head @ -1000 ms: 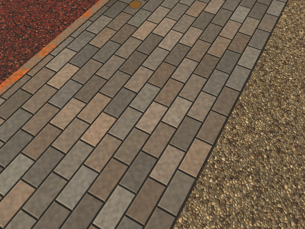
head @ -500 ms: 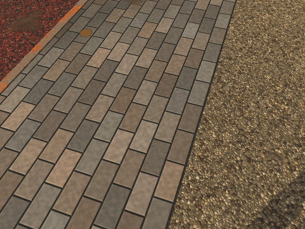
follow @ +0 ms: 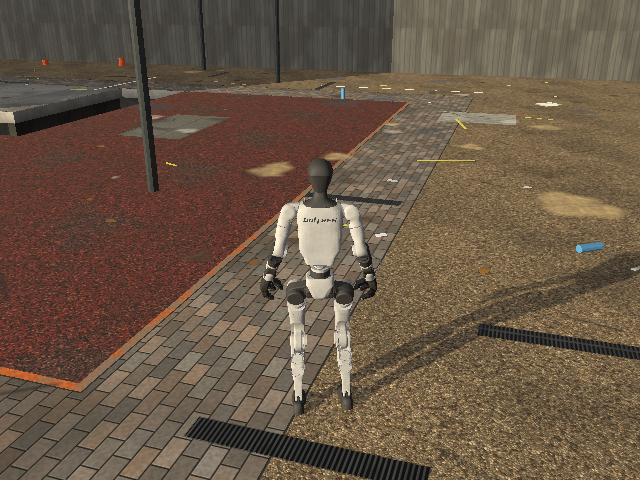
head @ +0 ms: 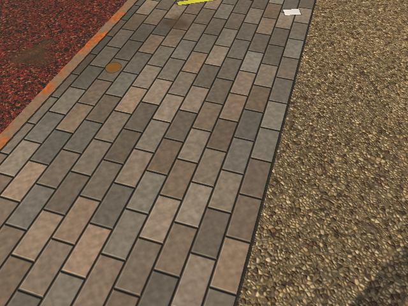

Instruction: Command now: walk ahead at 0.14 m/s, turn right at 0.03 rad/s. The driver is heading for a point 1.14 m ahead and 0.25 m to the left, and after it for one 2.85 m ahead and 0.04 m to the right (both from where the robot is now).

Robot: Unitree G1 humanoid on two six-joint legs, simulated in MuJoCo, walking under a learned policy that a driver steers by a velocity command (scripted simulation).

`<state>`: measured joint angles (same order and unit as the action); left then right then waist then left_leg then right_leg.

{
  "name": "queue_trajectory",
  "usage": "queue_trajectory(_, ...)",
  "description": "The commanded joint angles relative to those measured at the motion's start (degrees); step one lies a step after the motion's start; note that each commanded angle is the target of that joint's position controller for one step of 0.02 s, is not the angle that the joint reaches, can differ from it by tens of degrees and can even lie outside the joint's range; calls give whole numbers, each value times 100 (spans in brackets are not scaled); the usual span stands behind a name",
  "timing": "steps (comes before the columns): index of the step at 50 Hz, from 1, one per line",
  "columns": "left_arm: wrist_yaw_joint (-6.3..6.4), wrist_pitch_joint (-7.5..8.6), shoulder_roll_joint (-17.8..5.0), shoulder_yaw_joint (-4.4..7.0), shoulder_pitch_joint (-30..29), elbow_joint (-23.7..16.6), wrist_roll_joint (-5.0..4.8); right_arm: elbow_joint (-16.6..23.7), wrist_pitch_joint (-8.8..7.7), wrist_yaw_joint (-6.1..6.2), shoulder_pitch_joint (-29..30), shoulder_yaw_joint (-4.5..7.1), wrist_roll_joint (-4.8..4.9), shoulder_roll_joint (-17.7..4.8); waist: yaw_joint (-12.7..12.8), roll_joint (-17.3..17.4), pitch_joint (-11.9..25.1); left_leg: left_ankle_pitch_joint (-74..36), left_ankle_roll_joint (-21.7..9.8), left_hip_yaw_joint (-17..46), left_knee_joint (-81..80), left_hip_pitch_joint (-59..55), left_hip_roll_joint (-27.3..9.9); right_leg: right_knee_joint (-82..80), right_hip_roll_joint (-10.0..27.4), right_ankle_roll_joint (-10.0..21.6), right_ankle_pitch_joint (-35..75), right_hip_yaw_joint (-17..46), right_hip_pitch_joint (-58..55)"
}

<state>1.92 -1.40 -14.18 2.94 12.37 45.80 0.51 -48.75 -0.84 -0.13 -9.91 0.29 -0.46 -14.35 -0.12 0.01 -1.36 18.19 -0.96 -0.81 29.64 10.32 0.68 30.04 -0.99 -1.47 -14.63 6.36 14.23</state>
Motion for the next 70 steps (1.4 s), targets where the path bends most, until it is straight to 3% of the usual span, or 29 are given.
queue_trajectory(1,38,101,-601,158,-61,-244,-52,157,-15,60,-167,249,85,-956,-115,575,-144,2041,-589,1101,-1245,348,-732,318,-221,210,-1130,-375,416)
queue_trajectory(3,-7,295,-541,135,-448,-431,-135,74,-53,124,-423,339,145,-1223,-235,950,-704,2830,-1176,2424,-1936,214,-1745,993,-20,245,-978,-634,1332)
queue_trajectory(5,-97,485,-534,133,-598,-468,-186,33,-141,158,-515,376,123,-1228,-265,922,-833,2180,-1345,2677,-2009,-8,-2018,1254,290,359,-1073,-473,1688)
queue_trajectory(9,-238,635,-569,225,506,151,-171,150,-137,87,-48,360,234,-1061,350,657,-199,495,-765,1158,-1220,878,-1107,-316,-72,449,282,-919,-964)
queue_trajectory(10,-216,625,-785,323,1094,317,-168,200,-172,75,67,284,183,-821,611,254,54,-68,-502,646,-268,1329,-756,-535,268,575,138,-340,-1736)
queue_trajectory(11,-189,626,-1412,479,1720,402,-157,455,-259,65,154,166,105,-428,727,-1375,349,268,-17,-190,1793,2450,33,-1399,1527,1234,-665,1898,-2590)
queue_trajectory(12,-247,680,-1297,408,1830,380,-116,546,-363,85,225,239,186,-705,762,-1465,348,1437,31,344,3061,3215,188,-1909,2212,1847,-952,3381,-2665)
queue_trajectory(14,-244,762,-804,238,1156,210,-78,424,-482,-4,27,300,353,-873,392,-646,-143,652,-256,638,3727,3772,-402,-1870,1938,1627,-894,2348,-2420)
queue_trajectory(17,-263,704,-533,93,908,191,-39,400,-505,-123,186,342,194,-796,242,-476,-257,-407,-259,420,3147,3548,-732,-2104,1469,1258,707,1106,-2050)
queue_trajectory(23,-122,614,-867,113,1162,369,-73,774,-434,-210,1135,172,129,-346,404,-414,-462,-1698,173,-93,1078,2902,-499,-2432,1074,1224,1764,-44,-1208)
queue_trajectory(29,-85,599,-975,163,1358,638,-172,1043,-484,-286,1622,210,185,-580,277,-468,-588,-2085,-150,28,-8,2382,-310,-2300,1473,1079,2209,-198,-1694)
queue_trajectory(31,-77,536,-1100,212,1227,626,-125,942,-486,-282,1157,312,173,-790,-36,-612,-144,-1697,-341,-101,44,1729,-90,-1617,1519,946,3874,-280,-2065)
queue_trajectory(33,-60,425,-1040,177,1137,586,-55,488,-428,-192,-423,535,179,-1155,-817,-602,871,-1579,-646,-243,100,-416,77,385,1151,683,4921,-568,-1535)
queue_trajectory(34,-61,427,-714,70,1401,454,22,308,-392,-127,-1302,631,78,-1520,-919,215,1660,-1098,-1088,1287,194,-2346,-1090,2302,712,498,2993,-735,103)
queue_trajectory(35,-136,557,39,-143,2130,532,-42,189,-401,-197,-1507,635,70,-1658,-480,1732,2474,544,-1909,4203,-834,-3554,-2238,4071,-348,249,-1668,-228,1780)
queue_trajectory(36,-176,691,-657,12,1574,502,-210,211,-426,-198,-1219,497,139,-1120,-651,1160,1856,1188,-1645,4377,-1379,-3098,-2035,4667,-53,360,-1735,282,2385)
queue_trajectory(37,-194,778,-944,92,956,297,-339,282,-448,-178,-720,449,137,-960,-546,814,936,827,-1420,3457,-1502,-2199,-1899,4642,242,443,-1211,72,2674)
queue_trajectory(39,-121,817,-866,114,541,215,-205,372,-511,-196,-91,408,16,-790,-175,137,311,-580,-1269,2336,-1755,-684,-1534,4052,736,449,-340,-90,2191)
queue_trajectory(43,-99,579,-538,81,699,228,-124,223,-606,-206,-76,369,38,-681,169,352,128,-1170,-1380,1458,-2304,207,-1282,3370,1030,308,12,-145,1799)
queue_trajectory(50,-176,668,-402,-16,-848,-235,-65,-57,-513,-17,-766,428,115,-1034,-287,174,-225,-1726,-1108,537,-2468,29,-950,789,793,64,2129,-526,2052)
queue_trajectory(55,-343,733,-472,-52,-1625,-535,-147,-343,-357,4,-1326,439,158,-1076,-504,226,-334,-1952,-1053,601,-2072,-1020,-1330,-10,592,198,1933,-534,2227)
queue_trajectory(58,-410,767,-696,20,-1415,-562,-142,-377,-250,38,-1297,483,167,-1174,-234,391,-128,-2991,-899,732,-1479,-1501,-1525,-247,422,428,1195,-574,1739)
queue_trajectory(60,-348,795,-1150,257,48,-165,-111,-299,-203,45,-1130,422,131,-1072,538,375,795,-4064,-653,490,192,-969,-1074,-362,293,742,1229,-680,-450)
queue_trajectory(61,-279,774,-1614,377,1143,15,-25,-102,-222,48,-1166,289,-10,-760,872,-320,1791,-2345,-447,236,2048,279,-627,-119,1468,1103,1303,577,-2304)
queue_trajectory(62,-310,722,-1816,419,1282,157,-28,-110,-342,-3,-1953,114,100,-77,436,-1836,2453,1399,-152,323,3764,2433,302,-809,2584,1885,-14,3103,-3933)
queue_trajectory(63,-304,724,-1148,253,1138,61,-57,-188,-418,1,-1526,290,259,-844,694,-1033,1977,1467,-202,969,4338,2980,3,-1165,2397,1630,-662,3057,-3524)
queue_trajectory(64,-278,742,-930,179,697,7,-57,-24,-461,7,-1019,385,367,-1085,628,-805,1140,888,-250,871,4347,3226,-253,-1304,2220,1355,-369,2105,-2757)
queue_trajectory(66,-290,787,-664,108,32,-23,-25,0,-414,70,-737,421,264,-919,300,-399,417,37,-150,754,3857,2842,-662,-1705,1805,1174,593,976,-1471)
queue_trajectory(70,-286,893,-631,133,-226,127,45,31,-140,46,-910,419,258,-505,-59,-485,79,-508,-18,720,3530,2443,-888,-2222,1581,1205,1510,-204,-618)
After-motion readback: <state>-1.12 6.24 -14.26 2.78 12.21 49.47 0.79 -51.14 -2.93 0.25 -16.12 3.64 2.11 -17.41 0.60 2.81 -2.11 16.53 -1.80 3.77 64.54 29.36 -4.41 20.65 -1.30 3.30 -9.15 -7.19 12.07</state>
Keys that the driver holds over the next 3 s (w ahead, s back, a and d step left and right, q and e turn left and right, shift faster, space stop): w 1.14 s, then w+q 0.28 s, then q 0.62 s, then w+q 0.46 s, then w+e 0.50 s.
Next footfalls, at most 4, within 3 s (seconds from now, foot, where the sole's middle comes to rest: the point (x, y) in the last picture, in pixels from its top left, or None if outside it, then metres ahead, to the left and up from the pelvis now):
0.66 left None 0.46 0.10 -0.77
1.20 right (251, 239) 0.76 -0.14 -0.77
1.70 left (184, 192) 0.98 0.11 -0.77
2.18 right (234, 177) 1.05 -0.09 -0.77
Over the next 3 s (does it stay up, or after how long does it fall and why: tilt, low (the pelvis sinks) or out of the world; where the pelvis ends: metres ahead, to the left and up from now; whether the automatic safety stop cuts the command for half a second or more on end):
stays up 1.14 0.26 0.01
